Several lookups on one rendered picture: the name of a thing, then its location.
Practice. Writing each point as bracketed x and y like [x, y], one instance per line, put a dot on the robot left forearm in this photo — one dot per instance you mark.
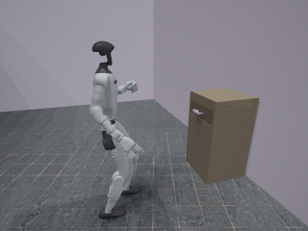
[121, 90]

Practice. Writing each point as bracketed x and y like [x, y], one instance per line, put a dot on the drawer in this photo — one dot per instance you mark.
[208, 114]

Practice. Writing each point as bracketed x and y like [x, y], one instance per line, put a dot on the robot head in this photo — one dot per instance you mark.
[104, 48]

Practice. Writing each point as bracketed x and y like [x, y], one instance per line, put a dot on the robot right forearm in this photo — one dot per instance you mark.
[106, 124]

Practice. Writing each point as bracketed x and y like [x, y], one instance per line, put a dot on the robot left hand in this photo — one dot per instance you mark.
[131, 85]

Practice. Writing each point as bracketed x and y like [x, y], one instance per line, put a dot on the robot right upper arm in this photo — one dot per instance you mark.
[100, 83]

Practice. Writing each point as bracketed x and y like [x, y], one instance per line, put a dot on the robot left foot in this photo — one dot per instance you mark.
[132, 190]

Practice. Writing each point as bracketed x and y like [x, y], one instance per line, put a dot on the cabinet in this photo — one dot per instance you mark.
[220, 152]

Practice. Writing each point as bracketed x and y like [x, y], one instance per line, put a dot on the robot right hand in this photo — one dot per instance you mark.
[126, 144]

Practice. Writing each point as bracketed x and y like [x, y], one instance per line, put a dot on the handle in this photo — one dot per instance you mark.
[196, 112]

